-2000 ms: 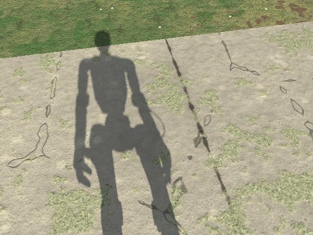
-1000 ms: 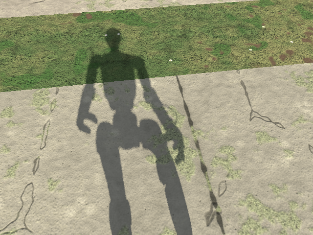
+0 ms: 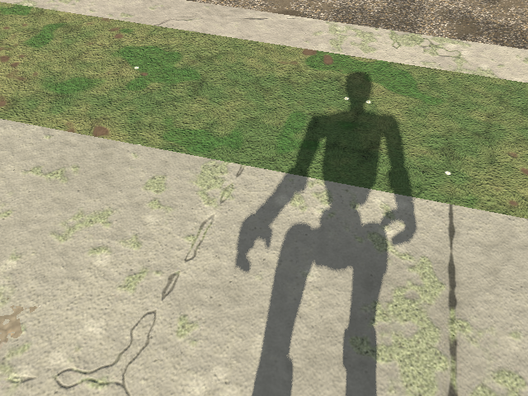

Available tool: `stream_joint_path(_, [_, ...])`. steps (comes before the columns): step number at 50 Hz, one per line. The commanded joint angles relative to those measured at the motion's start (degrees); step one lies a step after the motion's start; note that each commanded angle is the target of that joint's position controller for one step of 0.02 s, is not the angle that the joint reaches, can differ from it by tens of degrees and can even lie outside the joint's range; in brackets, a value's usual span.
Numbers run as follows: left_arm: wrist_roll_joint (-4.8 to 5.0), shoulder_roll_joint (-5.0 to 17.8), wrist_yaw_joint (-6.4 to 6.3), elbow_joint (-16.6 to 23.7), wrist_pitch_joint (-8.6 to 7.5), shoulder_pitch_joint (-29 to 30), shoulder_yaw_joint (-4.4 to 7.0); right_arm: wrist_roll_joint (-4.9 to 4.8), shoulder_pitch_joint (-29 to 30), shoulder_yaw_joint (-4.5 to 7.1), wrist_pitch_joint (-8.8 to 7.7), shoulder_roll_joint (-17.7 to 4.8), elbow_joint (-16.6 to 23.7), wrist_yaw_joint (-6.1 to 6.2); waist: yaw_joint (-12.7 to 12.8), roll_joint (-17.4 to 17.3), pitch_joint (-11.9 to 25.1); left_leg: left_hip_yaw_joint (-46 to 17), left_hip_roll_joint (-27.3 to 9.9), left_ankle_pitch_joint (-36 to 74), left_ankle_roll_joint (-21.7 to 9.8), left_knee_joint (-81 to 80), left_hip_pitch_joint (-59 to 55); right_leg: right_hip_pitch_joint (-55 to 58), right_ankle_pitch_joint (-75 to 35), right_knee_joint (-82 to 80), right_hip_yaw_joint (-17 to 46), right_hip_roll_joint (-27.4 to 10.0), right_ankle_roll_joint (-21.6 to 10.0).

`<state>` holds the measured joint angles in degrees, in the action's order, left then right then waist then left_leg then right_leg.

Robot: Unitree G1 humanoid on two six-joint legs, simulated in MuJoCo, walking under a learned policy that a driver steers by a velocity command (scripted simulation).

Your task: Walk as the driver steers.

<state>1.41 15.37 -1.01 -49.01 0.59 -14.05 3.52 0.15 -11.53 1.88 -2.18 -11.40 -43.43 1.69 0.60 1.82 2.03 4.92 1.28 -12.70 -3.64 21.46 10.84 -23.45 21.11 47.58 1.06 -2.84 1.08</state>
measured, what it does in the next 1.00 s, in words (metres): walks ahead: right foot, then left foot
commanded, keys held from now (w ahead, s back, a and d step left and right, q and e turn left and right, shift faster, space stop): w+e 0.44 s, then w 0.14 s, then w+q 0.30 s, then q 0.12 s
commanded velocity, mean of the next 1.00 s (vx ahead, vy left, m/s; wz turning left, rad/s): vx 0.43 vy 0.00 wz -0.19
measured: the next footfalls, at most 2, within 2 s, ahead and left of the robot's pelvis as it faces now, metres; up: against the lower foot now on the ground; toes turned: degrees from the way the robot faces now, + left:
right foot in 0.28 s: +0.11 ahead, -0.19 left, +0.00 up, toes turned -14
left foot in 0.78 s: +0.51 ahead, -0.12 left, +0.00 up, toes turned -16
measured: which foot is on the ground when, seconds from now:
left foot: down 0.00-0.28, up 0.30-0.76, down 0.78-1.00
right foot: up 0.00-0.26, down 0.28-0.80, up 0.82-1.00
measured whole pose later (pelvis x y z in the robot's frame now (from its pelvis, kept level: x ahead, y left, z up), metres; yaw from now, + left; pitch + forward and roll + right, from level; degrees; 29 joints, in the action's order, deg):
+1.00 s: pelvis +0.43 -0.17 +0.00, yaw -11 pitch +2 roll +1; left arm -1.1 16.1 -0.6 -38.5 -5.9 -9.7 2.1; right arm -0.1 -16.0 3.4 -4.0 -15.7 -44.0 -1.3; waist -1.8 1.6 -3.0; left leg -2.7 7.5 -6.9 -5.7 20.2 14.5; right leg -34.9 18.4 60.4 4.8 -3.8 2.0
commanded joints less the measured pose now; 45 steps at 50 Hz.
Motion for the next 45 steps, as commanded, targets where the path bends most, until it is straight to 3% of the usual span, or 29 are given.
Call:
stream_joint_path(1, [0.09,4.5,0.45,6.3,-2.42,7.9,1.11,-0.57,-4.5,4.4,-1.71,-12.1,0.8,0.62,-4.4,-6.2,-4.0,-20.7,-21.7,-11.9,-10.1,-14.5,-14.2,-17.9,0.4,-0.3,2.5,-3.0,-1.9])
stream_joint_path(5, [0.31,2.6,1.87,6.8,-2.82,8.3,0.61,-0.67,-2.8,5.27,-2.48,-12.5,0.5,-0.22,-3.7,-6.4,-2.9,-12.5,-19.3,-7.5,-8.4,-14.8,-11.1,-12.6,-2.1,-3.9,-0.8,-3.3,-2.8])
stream_joint_path(9, [0.41,3.1,3.21,7.8,-2.49,9.3,0.41,-1.42,-2.2,6.11,-2.31,-14.2,0.0,-1.42,-3.1,-7.5,-2.9,-6.7,-18.7,-7.0,-7.2,-13.1,-6.6,-5.0,-3.5,-8.9,-4.4,-2.1,-3.8])
stream_joint_path(12, [0.06,4.2,3.5,6.1,-2.07,4.0,1.06,-2.2,-0.1,6.09,-1.74,-14.5,-0.1,-1.88,0.6,-6.2,-2.1,-1.0,-17.0,-7.4,-4.4,-5.0,0.1,7.2,-6.9,-15.1,-8.5,1.3,-5.5])
stream_joint_path(13, [0.16,6.2,3.11,4.6,-1.82,-0.9,2.2,-1.83,0.0,5.6,-1.8,-13.4,-0.1,-1.88,2.9,-5.1,-0.2,1.9,-15.1,-2.8,-2.6,2.4,4.5,15.3,-5.7,-15.9,-9.2,3.6,-6.8])
stream_joint_path(14, [0.63,10.8,2.38,2.7,-1.71,-9.6,4.29,-0.65,1.0,4.4,-2.0,-10.2,0.7,-1.96,6.8,2.1,3.1,6.9,-10.8,0.7,1.0,20.8,12.5,26.7,-2.6,-20.1,-0.2,-0.4,-10.2])
stream_joint_path(15, [0.0,19.7,1.95,3.7,-2.47,-13.1,5.72,0.93,3.3,2.78,-3.03,-5.5,5.6,-1.93,5.8,18.3,3.9,4.9,-1.4,-19.3,5.7,44.2,35.6,37.5,5.5,-30.5,34.0,-15.7,-20.3])
stream_joint_path(16, [-0.36,16.5,2.6,5.1,-3.99,-12.4,4.55,-1.18,5.2,3.27,-4.85,-9.4,6.0,-2.1,7.1,9.9,5.4,-7.0,-1.2,-20.2,4.7,52.6,44.0,38.2,13.2,-37.1,43.9,-19.1,-24.4])
stream_joint_path(17, [-0.54,12.8,2.79,6.0,-4.91,-9.3,3.42,-2.74,5.4,3.71,-5.85,-12.2,6.0,-2.66,5.3,7.8,1.3,-8.5,-4.2,-14.7,2.9,52.6,46.5,35.6,9.8,-36.8,38.3,-18.1,-22.3])
stream_joint_path(18, [-0.47,9.7,2.83,7.0,-5.2,-6.0,2.54,-1.91,4.0,3.86,-6.26,-13.1,4.8,-2.67,3.2,4.6,-0.7,-8.5,-6.4,-9.1,2.1,49.6,43.9,31.3,3.2,-35.3,31.1,-15.2,-19.7])
stream_joint_path(19, [-0.45,8.3,2.68,8.1,-4.95,-2.7,2.01,-0.31,3.4,4.04,-6.29,-13.1,3.8,-2.39,1.4,2.0,-1.9,-8.7,-7.8,-4.9,2.4,44.9,40.0,26.5,-3.5,-35.1,25.6,-12.7,-17.7])
stream_joint_path(20, [-0.79,7.4,2.41,9.1,-4.84,-1.1,1.59,0.51,3.2,4.27,-6.01,-13.2,3.6,-2.33,0.1,2.1,-2.1,-8.8,-8.3,-1.9,2.7,41.2,35.7,22.8,-9.4,-35.8,21.7,-10.6,-16.5])
stream_joint_path(24, [-0.61,8.8,0.89,8.9,-5.25,-3.6,2.02,0.63,6.2,3.39,-4.64,-9.8,4.5,-2.32,-0.3,1.4,-2.1,-6.4,-5.6,8.8,5.4,29.5,31.6,19.3,-28.6,-36.7,12.7,-6.8,-15.1])
stream_joint_path(28, [-0.4,8.0,0.0,6.9,-5.29,-8.2,1.84,-0.21,14.4,1.93,-4.78,-6.6,6.6,-3.4,3.0,3.6,-4.0,-4.6,-3.0,21.0,4.8,13.7,25.5,16.5,-27.4,-37.4,8.3,-4.4,-11.9])
stream_joint_path(32, [-0.44,8.3,-0.07,5.2,-5.35,-11.0,1.93,-1.11,19.3,1.63,-5.16,-7.1,8.1,-4.69,4.6,3.3,-6.6,-4.6,-3.0,22.3,2.3,7.7,27.2,22.6,-25.2,-37.1,8.9,-7.7,-11.8])
stream_joint_path(35, [-0.7,8.7,-0.24,4.4,-4.77,-11.2,2.1,-1.29,19.4,1.68,-5.36,-7.9,8.7,-5.68,3.7,3.4,-6.3,-3.5,-2.2,16.1,-0.7,6.1,27.3,28.8,-35.7,-33.4,7.3,-9.8,-11.0])
stream_joint_path(37, [-1.19,10.1,-0.52,4.6,-4.21,-10.3,2.4,-1.22,14.2,2.62,-5.02,-10.0,7.6,-5.59,0.9,5.1,-1.2,-0.8,1.3,10.0,-3.1,7.5,19.5,31.9,-58.3,-25.6,5.4,-9.2,-9.8])
stream_joint_path(38, [-1.47,10.4,-0.58,4.8,-3.71,-9.3,2.33,-1.2,7.3,3.57,-4.75,-11.8,5.9,-5.24,-2.8,5.1,3.3,0.7,3.4,9.6,-4.9,6.6,11.0,31.9,-68.1,-16.7,3.3,-7.7,-8.8])
stream_joint_path(39, [-1.73,10.3,-0.68,5.6,-3.61,-7.7,2.01,-0.94,-1.9,4.29,-4.36,-13.6,4.0,-4.72,-7.5,3.8,8.9,-3.4,0.2,12.9,-7.7,7.2,-4.5,23.4,-64.8,-4.4,2.1,-6.4,-7.2])
stream_joint_path(40, [-2.8,6.0,-0.43,7.6,-4.29,-11.9,0.71,0.16,-10.3,5.5,-4.11,-18.6,3.4,-4.22,-6.8,-8.1,18.3,-27.0,-14.0,12.8,-16.1,8.9,-28.0,2.2,-38.3,18.8,0.0,0.5,-3.2])
stream_joint_path(41, [-2.25,3.8,0.41,6.6,-5.59,-15.0,-0.52,-1.41,-11.7,4.97,-3.94,-16.2,1.8,-4.57,-5.5,-17.3,23.3,-50.3,-21.7,3.6,-22.4,-0.3,-38.1,-12.6,9.0,32.7,4.4,8.5,-0.8])
stream_joint_path(42, [-0.41,8.5,1.17,8.6,-7.13,-8.9,0.42,-1.99,-8.7,4.27,-3.43,-13.5,2.1,-4.08,-6.7,-11.6,15.1,-46.7,-19.4,-5.9,-18.6,-3.4,-32.8,-19.8,7.0,35.2,8.3,4.6,-1.9])
stream_joint_path(43, [0.63,9.1,1.55,10.5,-8.14,-2.8,0.3,-1.49,-5.2,3.86,-2.99,-12.3,3.3,-3.68,-6.1,-6.3,7.5,-38.9,-17.3,-5.8,-16.0,-4.9,-23.5,-20.8,2.6,32.3,7.3,1.8,-2.6])
stream_joint_path(44, [-0.25,8.3,1.49,11.3,-8.69,0.0,0.21,-0.92,-2.2,3.51,-2.89,-11.6,3.8,-3.61,-3.7,-0.6,1.5,-34.2,-14.9,-0.7,-14.7,-7.0,-13.4,-19.3,-0.2,26.7,5.9,0.0,-2.7])
stream_joint_path(45, [-1.62,8.6,1.05,11.5,-8.46,0.4,0.72,-0.29,0.0,3.06,-3.07,-10.7,4.7,-3.44,-1.6,0.3,-0.9,-30.3,-13.0,9.6,-13.8,-7.9,-6.9,-15.9,-2.0,22.4,5.4,-1.6,-2.0])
